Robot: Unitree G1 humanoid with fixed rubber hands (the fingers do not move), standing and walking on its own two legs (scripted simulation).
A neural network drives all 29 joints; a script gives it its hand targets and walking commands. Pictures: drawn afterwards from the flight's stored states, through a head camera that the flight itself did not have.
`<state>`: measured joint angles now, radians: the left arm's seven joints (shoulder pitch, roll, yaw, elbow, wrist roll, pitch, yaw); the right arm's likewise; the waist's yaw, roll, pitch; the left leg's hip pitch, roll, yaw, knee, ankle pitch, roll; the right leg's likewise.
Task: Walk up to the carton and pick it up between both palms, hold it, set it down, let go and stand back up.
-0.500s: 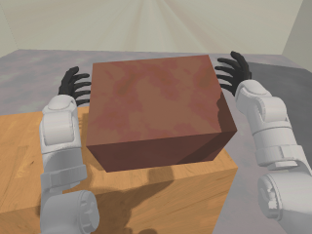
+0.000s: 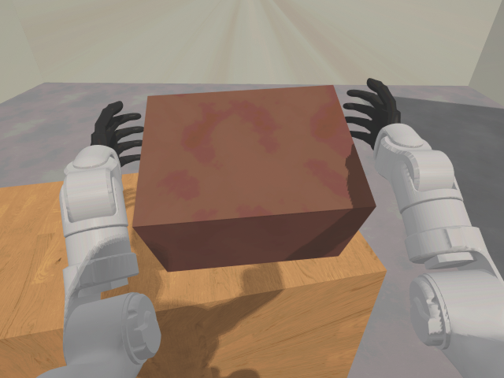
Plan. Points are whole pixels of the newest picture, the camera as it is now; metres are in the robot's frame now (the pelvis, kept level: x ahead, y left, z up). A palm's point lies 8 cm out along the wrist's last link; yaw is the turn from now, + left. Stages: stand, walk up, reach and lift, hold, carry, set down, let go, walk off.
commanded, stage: hold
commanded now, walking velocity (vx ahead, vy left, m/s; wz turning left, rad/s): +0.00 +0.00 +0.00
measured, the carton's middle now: (248, 180) +0.41 +0.01 +0.18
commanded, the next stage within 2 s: set down in 0.98 s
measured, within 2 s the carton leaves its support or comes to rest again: neither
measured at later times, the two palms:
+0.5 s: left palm (125, 170) +0.34 +0.19 +0.25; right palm (400, 150) +0.35 -0.21 +0.26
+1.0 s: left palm (112, 164) +0.36 +0.21 +0.25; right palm (381, 137) +0.37 -0.19 +0.27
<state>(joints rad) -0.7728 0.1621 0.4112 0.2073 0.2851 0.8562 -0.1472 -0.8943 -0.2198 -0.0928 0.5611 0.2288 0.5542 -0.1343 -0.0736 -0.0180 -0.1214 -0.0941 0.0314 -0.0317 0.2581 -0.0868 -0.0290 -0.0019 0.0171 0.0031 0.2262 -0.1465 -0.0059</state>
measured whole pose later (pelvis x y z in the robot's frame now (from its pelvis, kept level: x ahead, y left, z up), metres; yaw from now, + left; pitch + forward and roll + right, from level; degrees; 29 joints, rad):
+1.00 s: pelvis +0.01 +0.01 +0.00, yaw +0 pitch -5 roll -1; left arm -0.66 0.15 0.33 0.05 0.26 0.89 -0.11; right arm -0.83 -0.26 -0.06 0.51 0.31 0.54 -0.12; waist -0.10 -0.05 -0.10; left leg -0.08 0.02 -0.02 0.29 -0.13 -0.02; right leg 0.04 0.01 0.01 0.21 -0.16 0.01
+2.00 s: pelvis +0.01 +0.00 +0.00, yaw -1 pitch -8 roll +0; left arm -0.70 0.05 0.45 0.27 0.35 0.58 -0.12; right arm -0.79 -0.14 -0.22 0.68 0.03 0.13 -0.05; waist -0.04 -0.05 0.03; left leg 0.01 0.02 0.02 0.25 -0.12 -0.02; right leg 0.08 -0.01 -0.03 0.26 -0.20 0.00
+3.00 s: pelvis +0.02 +0.00 +0.00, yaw -2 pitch -1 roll +0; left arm -0.83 0.09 0.52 0.69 0.33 0.33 -0.04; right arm -0.87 -0.07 -0.49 0.92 -0.21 -0.01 0.01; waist 0.03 -0.06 0.00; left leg -0.11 0.03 0.05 0.24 -0.10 -0.02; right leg -0.06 -0.01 -0.04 0.27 -0.18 0.00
